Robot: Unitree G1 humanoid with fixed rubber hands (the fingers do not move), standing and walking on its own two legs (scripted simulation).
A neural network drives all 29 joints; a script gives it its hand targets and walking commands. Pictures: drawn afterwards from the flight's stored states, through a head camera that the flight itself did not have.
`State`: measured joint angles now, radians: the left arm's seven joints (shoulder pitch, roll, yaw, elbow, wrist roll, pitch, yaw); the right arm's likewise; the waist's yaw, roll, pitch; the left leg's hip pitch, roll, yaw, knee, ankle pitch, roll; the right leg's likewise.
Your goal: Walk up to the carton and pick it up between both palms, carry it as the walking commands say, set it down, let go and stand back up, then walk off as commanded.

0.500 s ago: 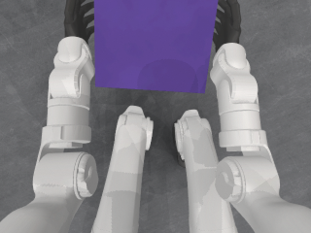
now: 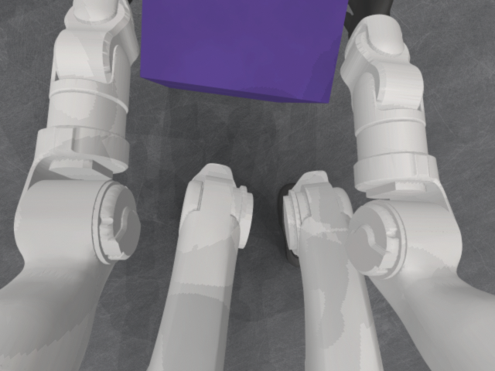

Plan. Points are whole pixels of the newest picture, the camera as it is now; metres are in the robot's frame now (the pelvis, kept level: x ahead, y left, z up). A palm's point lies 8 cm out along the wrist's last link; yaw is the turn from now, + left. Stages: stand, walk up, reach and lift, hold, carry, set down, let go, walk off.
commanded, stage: set down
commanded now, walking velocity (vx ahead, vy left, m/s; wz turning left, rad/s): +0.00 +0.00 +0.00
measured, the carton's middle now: (238, 13) +0.55 +0.06 -0.21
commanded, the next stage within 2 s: none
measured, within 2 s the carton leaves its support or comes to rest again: neither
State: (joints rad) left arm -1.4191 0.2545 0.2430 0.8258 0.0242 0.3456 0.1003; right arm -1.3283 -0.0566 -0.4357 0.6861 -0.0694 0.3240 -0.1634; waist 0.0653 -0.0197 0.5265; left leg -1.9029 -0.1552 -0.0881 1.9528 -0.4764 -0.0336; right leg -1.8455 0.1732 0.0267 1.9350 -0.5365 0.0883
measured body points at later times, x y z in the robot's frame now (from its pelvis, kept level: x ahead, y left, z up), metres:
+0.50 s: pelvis +0.02 +0.00 -0.05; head +0.39 +0.04 +0.19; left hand +0.57 +0.20 -0.22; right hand +0.57 -0.09 -0.23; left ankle +0.15 +0.10 -0.42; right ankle +0.14 -0.13 -0.42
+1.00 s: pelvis +0.03 -0.01 -0.07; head +0.40 +0.03 +0.17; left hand +0.57 +0.21 -0.25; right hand +0.58 -0.09 -0.25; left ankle +0.15 +0.10 -0.42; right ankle +0.14 -0.12 -0.42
